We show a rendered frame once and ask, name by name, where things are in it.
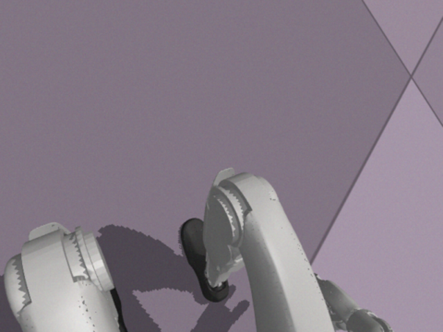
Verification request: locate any right robot arm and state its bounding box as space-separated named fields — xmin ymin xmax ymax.
xmin=346 ymin=309 xmax=394 ymax=332

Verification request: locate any left robot foot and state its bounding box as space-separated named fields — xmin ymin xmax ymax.
xmin=110 ymin=286 xmax=128 ymax=332

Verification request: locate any right robot foot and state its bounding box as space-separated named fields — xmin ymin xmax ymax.
xmin=181 ymin=218 xmax=229 ymax=302

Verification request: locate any right robot hand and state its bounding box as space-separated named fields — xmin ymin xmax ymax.
xmin=314 ymin=273 xmax=362 ymax=332

